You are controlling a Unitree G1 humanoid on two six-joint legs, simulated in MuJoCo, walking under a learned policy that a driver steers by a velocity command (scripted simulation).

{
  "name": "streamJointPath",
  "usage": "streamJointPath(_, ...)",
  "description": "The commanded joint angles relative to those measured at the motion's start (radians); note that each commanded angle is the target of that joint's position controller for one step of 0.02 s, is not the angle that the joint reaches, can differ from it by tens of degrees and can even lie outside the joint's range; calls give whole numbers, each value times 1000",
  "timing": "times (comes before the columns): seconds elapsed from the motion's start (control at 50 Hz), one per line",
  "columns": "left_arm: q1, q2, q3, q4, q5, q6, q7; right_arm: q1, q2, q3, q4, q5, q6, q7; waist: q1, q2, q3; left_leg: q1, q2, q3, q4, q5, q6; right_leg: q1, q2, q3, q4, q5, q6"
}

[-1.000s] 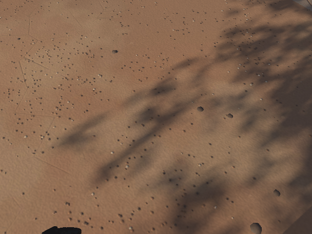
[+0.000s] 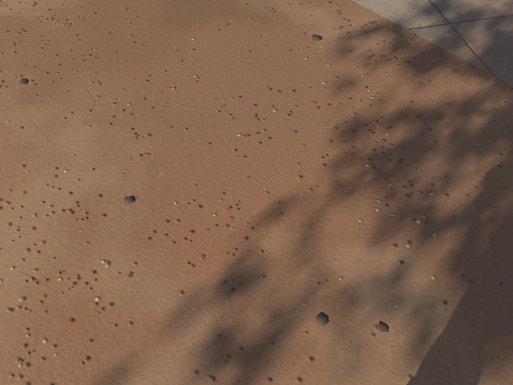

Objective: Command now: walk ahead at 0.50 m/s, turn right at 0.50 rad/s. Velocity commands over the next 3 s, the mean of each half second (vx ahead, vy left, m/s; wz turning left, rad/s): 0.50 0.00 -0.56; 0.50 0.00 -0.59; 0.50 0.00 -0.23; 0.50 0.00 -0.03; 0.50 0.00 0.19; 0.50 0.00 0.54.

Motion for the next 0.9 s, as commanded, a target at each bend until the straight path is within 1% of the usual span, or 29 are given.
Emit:
streamJointPath(0.02,1,69,17,-61,4,-11,6,27,-179,-37,-23,-5,6,-16,48,125,-6,25,307,-24,168,1121,63,80,81,-68,-27,-131,-63)
streamJointPath(0.04,77,86,27,-41,5,-13,10,16,-193,-42,-27,-7,15,-17,82,131,-52,25,310,-16,300,1194,66,164,116,-76,-41,-182,-91)
streamJointPath(0.06,188,113,44,-9,8,-20,15,9,-205,-45,-34,-7,24,-15,128,122,-118,-25,308,-12,483,1136,63,308,141,-60,-94,-193,-122)
streamJointPath(0.08,344,173,71,33,22,-25,27,-17,-204,-46,-57,-2,25,-10,209,58,-198,-206,284,-3,758,894,35,548,71,70,-174,-208,-176)
streamJointPath(0.1,350,293,104,24,22,-19,42,31,-85,-23,-121,10,17,12,140,-177,-285,-649,107,-20,1142,-1,-21,877,-246,565,-200,-173,-326)
streamJointPath(0.12,365,302,108,18,-16,-5,42,-84,-160,-39,-165,6,4,19,174,-96,-329,-829,6,-245,1290,-175,-31,915,-306,861,-348,-166,-388)
streamJointPath(0.14,304,272,101,23,-23,-1,51,-161,-154,-34,-192,8,-11,24,149,-30,-171,-916,89,-301,1240,-67,-20,811,-285,686,-373,-125,-346)
streamJointPath(0.16,256,212,87,21,-27,-4,54,-158,-154,-31,-191,12,-22,24,108,36,-92,-867,126,-294,1137,7,-20,675,-247,587,-394,-35,-296)
streamJointPath(0.18,209,176,78,16,-25,-10,56,-146,-152,-34,-178,4,-16,21,62,75,-36,-801,150,-293,1054,26,-28,563,-191,499,-408,71,-251)
streamJointPath(0.2,184,153,69,13,-31,-18,60,-128,-145,-33,-179,-15,4,22,29,69,-31,-732,160,-294,1003,29,-46,489,-146,432,-419,145,-231)
streamJointPath(0.24,194,159,66,14,-36,-40,57,-111,-124,-30,-182,-31,41,29,8,47,-51,-680,161,-281,933,29,-72,441,-103,377,-425,235,-222)
streamJointPath(0.28,226,191,73,18,-34,-49,54,-155,-112,-27,-205,-30,57,35,12,25,-42,-697,159,-261,852,82,-91,410,-74,352,-439,234,-212)
streamJointPath(0.34,288,197,75,23,-32,-46,51,-293,-118,-26,-257,-25,61,37,60,-7,-10,-765,155,-250,700,205,-107,429,-51,363,-451,192,-178)
streamJointPath(0.44,380,204,77,28,-25,-40,57,-453,-123,-15,-318,-15,53,45,129,-33,-14,-799,111,-257,509,318,-96,552,-54,404,-399,242,-148)
streamJointPath(0.5,396,217,79,23,-15,-37,65,-503,-136,-11,-350,-8,40,47,138,-46,-11,-763,82,-267,418,295,-76,605,-77,446,-345,303,-136)
streamJointPath(0.54,348,236,84,4,-12,-39,72,-432,-162,-17,-341,-5,31,43,89,-60,-20,-621,61,-279,339,243,-50,573,-84,468,-297,344,-101)
streamJointPath(0.56,311,249,86,-7,-11,-42,70,-345,-184,-26,-317,-3,25,36,46,-62,-50,-483,34,-270,314,199,-33,532,-70,465,-230,430,-79)
streamJointPath(0.58,289,252,86,-12,-17,-48,62,-211,-209,-38,-277,-5,15,25,-20,-23,-116,-300,24,-260,254,213,-11,491,-22,435,-78,468,-56)
streamJointPath(0.6,290,206,73,-30,-28,-58,51,-63,-267,-54,-260,-23,3,9,-81,58,-235,-67,170,-401,216,97,32,378,47,379,165,304,-30)
streamJointPath(0.62,350,97,48,-66,-53,-61,51,3,-349,-70,-269,-47,9,-3,-59,244,-342,167,445,-780,144,-37,100,106,182,256,450,-330,2)
streamJointPath(0.64,410,159,54,-69,-30,-52,55,-53,-345,-77,-267,-29,26,1,5,320,-362,126,510,-1065,64,-120,178,-26,164,227,588,-495,-4)
streamJointPath(0.66,372,192,60,-42,-12,-36,57,-135,-235,-55,-290,-20,32,7,24,148,-206,-12,472,-925,55,-198,167,-57,87,227,631,-407,-4)
streamJointPath(0.68,307,183,57,-44,-7,-32,45,-181,-168,-39,-291,-13,32,11,20,61,-103,-137,407,-752,34,-124,146,-42,55,210,590,-334,4)
streamJointPath(0.7,288,162,55,-49,-6,-26,37,-196,-149,-32,-285,-16,29,12,36,80,-63,-205,359,-628,9,-13,117,-16,28,199,546,-302,13)
streamJointPath(0.72,276,156,55,-56,6,-15,27,-179,-146,-29,-267,-14,22,9,43,121,-42,-246,330,-541,-4,92,107,2,8,191,518,-291,23)
streamJointPath(0.74,276,146,51,-56,8,-3,20,-164,-149,-31,-254,-10,13,12,47,130,-37,-264,312,-475,-14,180,102,15,4,180,518,-277,29)
streamJointPath(0.78,237,133,47,-81,5,9,8,-131,-159,-36,-235,1,-7,21,51,129,-45,-251,320,-405,-32,306,115,-17,-5,172,504,-238,36)
streamJointPath(0.84,137,122,40,-124,5,14,-6,-108,-166,-42,-216,2,-13,24,43,115,-24,-224,322,-306,-67,349,126,-104,-26,161,438,-149,53)
streamJointPath(0.9,41,102,27,-160,1,10,-18,-89,-169,-45,-199,0,-11,27,28,113,-2,-216,293,-198,-71,397,110,-101,-29,123,280,-35,61)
